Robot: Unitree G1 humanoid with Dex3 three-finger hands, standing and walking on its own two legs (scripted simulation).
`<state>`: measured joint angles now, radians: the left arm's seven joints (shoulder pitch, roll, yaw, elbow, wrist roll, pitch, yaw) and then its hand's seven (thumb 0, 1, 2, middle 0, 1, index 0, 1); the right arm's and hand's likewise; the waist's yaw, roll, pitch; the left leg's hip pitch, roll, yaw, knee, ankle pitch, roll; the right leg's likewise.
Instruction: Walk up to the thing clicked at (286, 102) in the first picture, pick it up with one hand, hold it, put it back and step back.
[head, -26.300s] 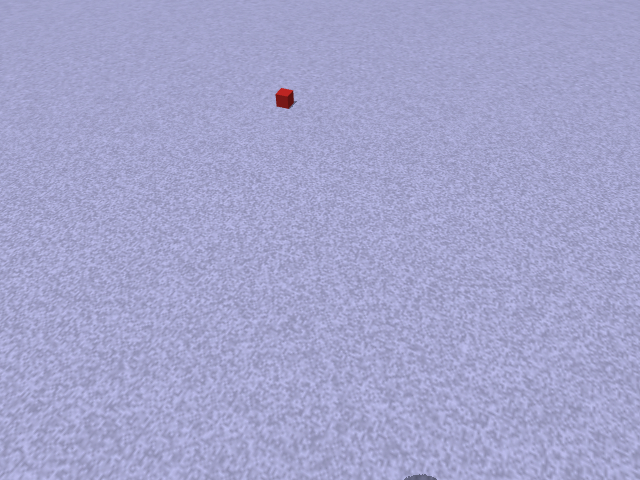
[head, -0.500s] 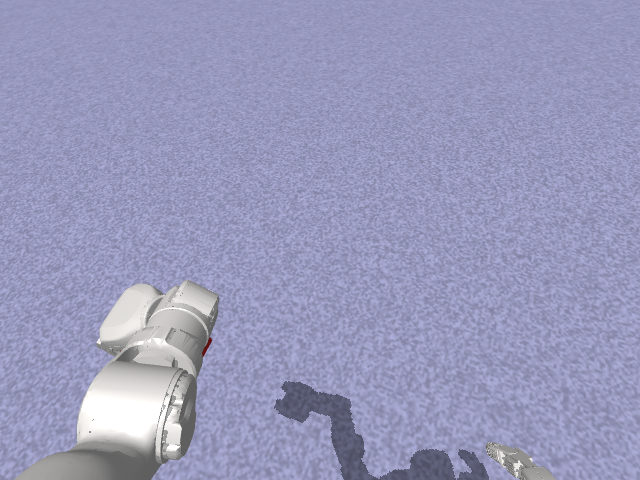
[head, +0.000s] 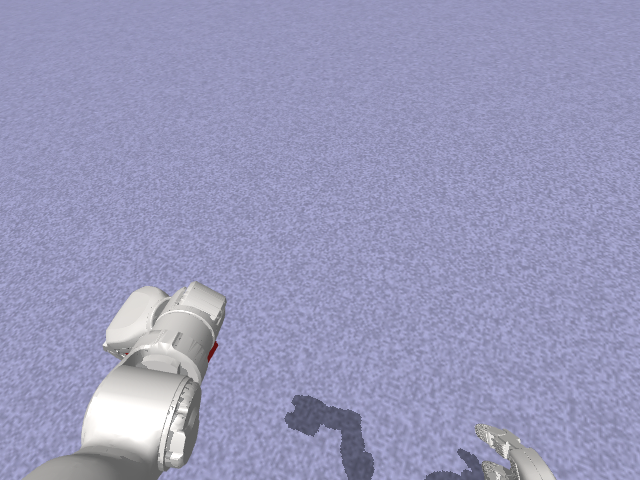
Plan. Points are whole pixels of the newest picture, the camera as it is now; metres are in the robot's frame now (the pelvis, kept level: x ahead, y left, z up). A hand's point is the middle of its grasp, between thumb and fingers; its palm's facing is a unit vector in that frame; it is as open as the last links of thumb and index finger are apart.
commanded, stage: hold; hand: left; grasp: from above
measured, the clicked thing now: (174, 348) +0.33 +0.23 -0.05
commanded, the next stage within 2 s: crouch in 0.60 s
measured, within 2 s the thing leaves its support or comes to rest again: neither
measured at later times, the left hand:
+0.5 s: hand (154, 339) +0.32 +0.24 -0.01, palm faces -0.10 -0.44 -0.89, open 10.7 cm
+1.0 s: hand (166, 353) +0.32 +0.23 -0.04, palm faces -0.19 -0.43 -0.89, open 10.7 cm
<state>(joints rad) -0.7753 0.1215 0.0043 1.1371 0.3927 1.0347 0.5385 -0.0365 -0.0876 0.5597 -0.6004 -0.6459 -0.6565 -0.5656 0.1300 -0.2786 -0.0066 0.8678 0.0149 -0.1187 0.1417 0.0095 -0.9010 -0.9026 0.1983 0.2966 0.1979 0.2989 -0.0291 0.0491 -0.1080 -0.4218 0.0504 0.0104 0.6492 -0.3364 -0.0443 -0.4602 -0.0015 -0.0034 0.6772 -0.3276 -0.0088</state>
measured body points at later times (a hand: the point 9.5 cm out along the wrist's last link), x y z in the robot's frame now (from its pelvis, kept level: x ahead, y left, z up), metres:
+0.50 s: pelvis +0.01 +0.01 +0.01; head +0.02 -0.01 +0.45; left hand +0.33 +0.25 +0.04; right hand +0.17 -0.23 -0.11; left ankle -0.01 +0.15 -0.72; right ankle +0.01 -0.11 -0.72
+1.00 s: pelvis +0.01 +0.00 +0.00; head +0.03 -0.01 +0.45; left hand +0.33 +0.25 +0.01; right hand +0.16 -0.25 -0.11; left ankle -0.01 +0.15 -0.72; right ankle +0.01 -0.11 -0.72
